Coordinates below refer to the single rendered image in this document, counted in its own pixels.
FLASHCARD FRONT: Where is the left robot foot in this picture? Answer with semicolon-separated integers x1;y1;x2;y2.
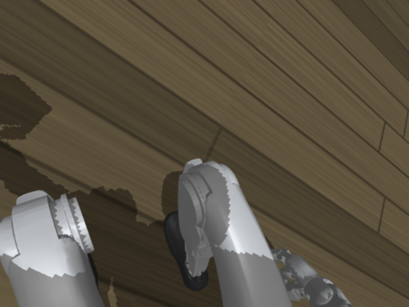
88;253;100;293

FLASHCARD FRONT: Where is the right robot foot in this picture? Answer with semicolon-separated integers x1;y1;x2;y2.
164;211;208;291

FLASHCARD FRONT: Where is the right robot hand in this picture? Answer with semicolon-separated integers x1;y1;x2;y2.
271;247;321;301

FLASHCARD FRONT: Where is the right robot arm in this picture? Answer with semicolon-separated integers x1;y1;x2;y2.
304;277;354;307

